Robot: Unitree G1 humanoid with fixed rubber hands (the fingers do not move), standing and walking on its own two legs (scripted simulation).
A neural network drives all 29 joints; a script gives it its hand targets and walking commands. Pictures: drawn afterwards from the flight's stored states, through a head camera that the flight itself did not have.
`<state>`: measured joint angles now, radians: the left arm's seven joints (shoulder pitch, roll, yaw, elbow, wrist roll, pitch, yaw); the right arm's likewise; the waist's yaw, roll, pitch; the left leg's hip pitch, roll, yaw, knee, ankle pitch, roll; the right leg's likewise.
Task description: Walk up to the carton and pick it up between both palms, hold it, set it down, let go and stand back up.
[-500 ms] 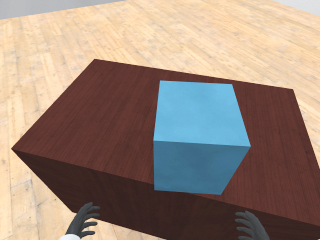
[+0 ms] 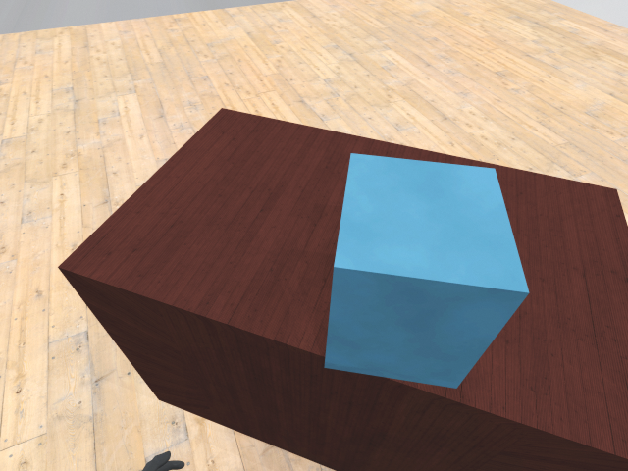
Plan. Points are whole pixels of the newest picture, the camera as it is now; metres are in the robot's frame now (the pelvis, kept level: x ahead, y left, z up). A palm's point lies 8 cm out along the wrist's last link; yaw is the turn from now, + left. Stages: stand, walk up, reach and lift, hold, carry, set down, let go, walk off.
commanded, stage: stand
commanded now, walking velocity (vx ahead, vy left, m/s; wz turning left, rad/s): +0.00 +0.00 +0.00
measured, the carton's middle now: (404, 273) +0.40 -0.10 +0.03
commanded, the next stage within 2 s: none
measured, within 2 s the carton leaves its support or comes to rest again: neither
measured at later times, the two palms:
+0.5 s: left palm out of the picture +0.03 +0.25 -0.13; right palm out of the picture +0.06 -0.23 -0.11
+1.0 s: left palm out of the picture -0.01 +0.22 -0.14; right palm out of the picture +0.02 -0.23 -0.13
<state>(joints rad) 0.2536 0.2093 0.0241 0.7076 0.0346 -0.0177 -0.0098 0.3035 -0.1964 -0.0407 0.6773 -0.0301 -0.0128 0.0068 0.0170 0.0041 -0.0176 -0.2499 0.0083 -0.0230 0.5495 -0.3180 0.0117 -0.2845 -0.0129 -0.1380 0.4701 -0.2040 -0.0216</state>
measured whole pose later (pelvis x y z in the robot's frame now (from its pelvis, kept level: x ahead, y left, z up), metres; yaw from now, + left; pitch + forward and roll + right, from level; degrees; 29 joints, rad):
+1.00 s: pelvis +0.01 -0.01 +0.01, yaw +2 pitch +0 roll -1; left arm 0.32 0.17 0.03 1.07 0.02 0.00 0.02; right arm 0.39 -0.16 -0.03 0.91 -0.02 -0.02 -0.04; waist 0.02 0.01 -0.01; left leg -0.18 -0.01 -0.05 0.46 -0.28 0.01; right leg -0.22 -0.03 -0.16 0.42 -0.20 -0.02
